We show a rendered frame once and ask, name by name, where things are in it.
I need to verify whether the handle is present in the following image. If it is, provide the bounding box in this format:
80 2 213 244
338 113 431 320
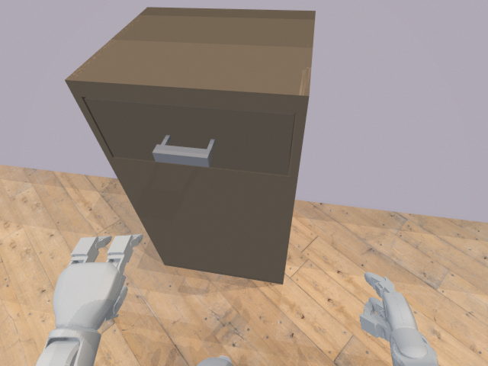
152 135 215 167

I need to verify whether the robot right hand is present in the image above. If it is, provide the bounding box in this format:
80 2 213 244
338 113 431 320
359 272 418 342

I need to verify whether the robot left forearm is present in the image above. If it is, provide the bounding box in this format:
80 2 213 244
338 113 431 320
35 326 101 366

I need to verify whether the robot left hand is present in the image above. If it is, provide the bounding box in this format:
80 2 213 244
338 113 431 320
53 234 143 330

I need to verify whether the robot right forearm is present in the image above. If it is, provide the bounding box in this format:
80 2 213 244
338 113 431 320
390 327 438 366

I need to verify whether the robot left shin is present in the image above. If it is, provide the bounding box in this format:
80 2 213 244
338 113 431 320
219 355 232 363

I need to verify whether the drawer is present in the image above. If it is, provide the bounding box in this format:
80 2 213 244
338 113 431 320
85 98 296 175

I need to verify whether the cabinet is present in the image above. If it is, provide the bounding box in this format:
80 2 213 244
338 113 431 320
65 7 316 284

